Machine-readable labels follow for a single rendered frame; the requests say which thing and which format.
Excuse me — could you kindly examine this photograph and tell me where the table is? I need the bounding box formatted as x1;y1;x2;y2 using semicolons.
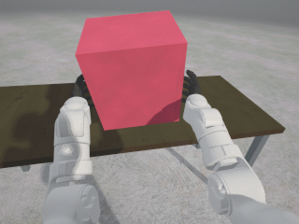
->
0;76;286;172

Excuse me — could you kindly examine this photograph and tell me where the robot right hand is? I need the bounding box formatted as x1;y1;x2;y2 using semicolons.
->
181;70;202;103

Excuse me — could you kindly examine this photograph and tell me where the right robot forearm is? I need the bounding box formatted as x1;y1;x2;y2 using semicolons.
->
183;93;265;199

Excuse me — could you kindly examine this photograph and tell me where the left robot upper arm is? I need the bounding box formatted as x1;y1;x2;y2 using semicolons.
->
43;184;101;224

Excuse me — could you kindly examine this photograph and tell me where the carton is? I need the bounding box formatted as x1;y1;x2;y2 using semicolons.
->
75;10;188;131

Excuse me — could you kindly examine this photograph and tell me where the robot left hand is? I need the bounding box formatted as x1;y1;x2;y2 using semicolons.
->
70;74;95;107

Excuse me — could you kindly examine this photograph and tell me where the left robot forearm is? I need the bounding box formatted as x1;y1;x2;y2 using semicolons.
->
42;96;93;223

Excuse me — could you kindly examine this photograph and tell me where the right robot upper arm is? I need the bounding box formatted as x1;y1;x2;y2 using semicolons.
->
207;166;299;224

